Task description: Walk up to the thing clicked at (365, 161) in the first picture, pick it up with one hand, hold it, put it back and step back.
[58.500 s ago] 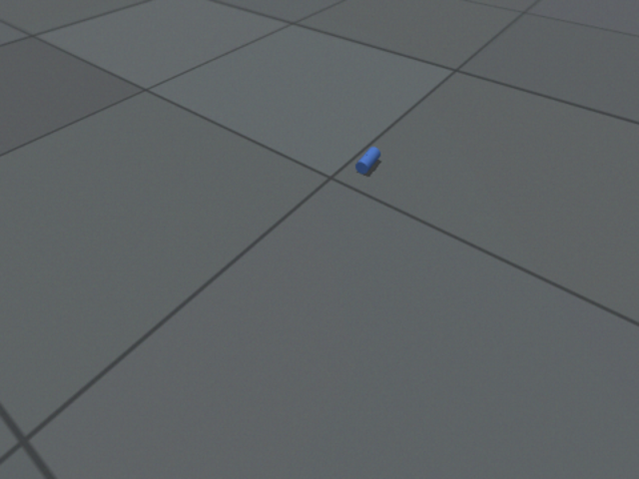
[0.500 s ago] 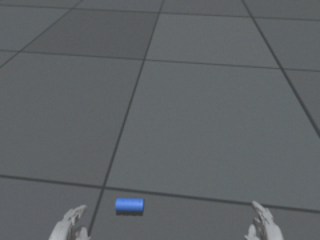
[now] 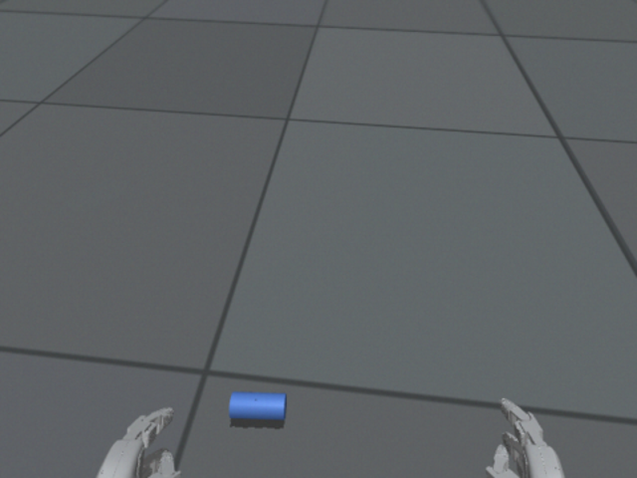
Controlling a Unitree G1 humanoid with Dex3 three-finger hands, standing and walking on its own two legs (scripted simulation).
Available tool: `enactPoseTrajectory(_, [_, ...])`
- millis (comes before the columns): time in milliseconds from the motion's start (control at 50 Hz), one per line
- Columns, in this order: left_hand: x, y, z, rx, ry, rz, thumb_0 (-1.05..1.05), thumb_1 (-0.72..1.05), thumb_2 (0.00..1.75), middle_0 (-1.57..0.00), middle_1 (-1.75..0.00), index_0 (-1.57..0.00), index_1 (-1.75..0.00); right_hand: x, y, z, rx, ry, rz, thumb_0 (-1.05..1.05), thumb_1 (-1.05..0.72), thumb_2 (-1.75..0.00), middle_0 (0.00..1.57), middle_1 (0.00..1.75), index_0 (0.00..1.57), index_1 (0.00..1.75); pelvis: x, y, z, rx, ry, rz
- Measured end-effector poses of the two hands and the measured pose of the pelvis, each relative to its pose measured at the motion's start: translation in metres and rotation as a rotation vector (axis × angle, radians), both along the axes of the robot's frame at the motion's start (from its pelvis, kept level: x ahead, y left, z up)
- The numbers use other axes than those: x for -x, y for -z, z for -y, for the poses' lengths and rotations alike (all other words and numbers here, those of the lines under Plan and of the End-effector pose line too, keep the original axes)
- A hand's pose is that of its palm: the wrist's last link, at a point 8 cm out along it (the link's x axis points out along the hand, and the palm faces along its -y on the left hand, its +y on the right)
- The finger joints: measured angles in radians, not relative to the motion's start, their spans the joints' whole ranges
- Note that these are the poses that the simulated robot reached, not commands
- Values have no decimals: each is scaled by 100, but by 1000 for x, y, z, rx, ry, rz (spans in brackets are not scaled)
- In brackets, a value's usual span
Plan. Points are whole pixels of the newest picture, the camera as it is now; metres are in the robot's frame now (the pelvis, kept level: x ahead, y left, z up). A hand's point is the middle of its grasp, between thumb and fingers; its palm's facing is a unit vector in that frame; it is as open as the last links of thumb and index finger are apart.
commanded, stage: stand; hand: left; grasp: from above
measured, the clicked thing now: (258, 405) +0.47 +0.18 -0.68
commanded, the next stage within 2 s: none
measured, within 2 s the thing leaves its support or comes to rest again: neither
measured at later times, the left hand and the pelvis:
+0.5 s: hand out of the picture +0.05 +0.25 -0.11, palm faces +0.06 -0.95 -0.32, open 7.4 cm; pelvis -0.01 +0.01 +0.05, yaw +1 degrees
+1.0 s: hand out of the picture +0.02 +0.24 -0.10, palm faces +0.05 -0.94 -0.34, open 7.3 cm; pelvis -0.01 +0.00 +0.07, yaw +1 degrees
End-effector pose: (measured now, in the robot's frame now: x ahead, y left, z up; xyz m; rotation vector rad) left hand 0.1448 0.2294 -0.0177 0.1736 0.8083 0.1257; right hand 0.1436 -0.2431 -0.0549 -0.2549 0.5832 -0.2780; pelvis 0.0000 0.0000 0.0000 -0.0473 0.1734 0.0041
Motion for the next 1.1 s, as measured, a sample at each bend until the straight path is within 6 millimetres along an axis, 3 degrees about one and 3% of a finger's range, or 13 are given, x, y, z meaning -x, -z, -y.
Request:
enactPoseTrajectory(120, [2, 28, -23, -120, 30, -7, 1, 90, 90, -20, -30, -21, -30, 15, 21, 9, 40, -159, -319, 1, -90, -90, 20, 30, 21, 30, 10, -13, 1, -40, -4, 116])
enactPoseTrajectory(320, [62, 52, -57, -141, -55, -241, 1, 91, 90, -20, -30, -21, -30, 59, 18, 32, -3, -43, -498, 1, -90, -90, 20, 30, 21, 30, 9, -33, -5, -47, -3, 184])
enactPoseTrajectory(480, [102, 57, -62, -106, -109, -363, 1, 91, 90, -20, -30, -21, -30, 82, 14, 24, -24, -2, -582, 0, -91, -90, 20, 30, 20, 30, 9, -47, -12, -38, -9, 227])
enactPoseTrajectory(660, [128, 50, -61, -99, -129, -438, 0, 91, 90, -20, -30, -21, -30, 90, 12, 14, -64, -3, -606, 0, -91, -90, 20, 30, 20, 30, 15, -59, -11, -44, -12, 257])
enactPoseTrajectory(880, [142, 42, -59, -124, -140, -486, 0, 91, 90, -20, -30, -21, -30, 97, 12, 30, -75, 11, -644, 0, -91, -90, 20, 30, 20, 30, 17, -64, -1, -47, -16, 262])
enactPoseTrajectory(1100, [125, 41, -50, -115, -132, -478, 0, 91, 90, -20, -30, -21, -30, 103, 9, 46, -60, 27, -684, 0, -91, -90, 20, 30, 20, 30, 10, -66, 7, -47, -13, 259])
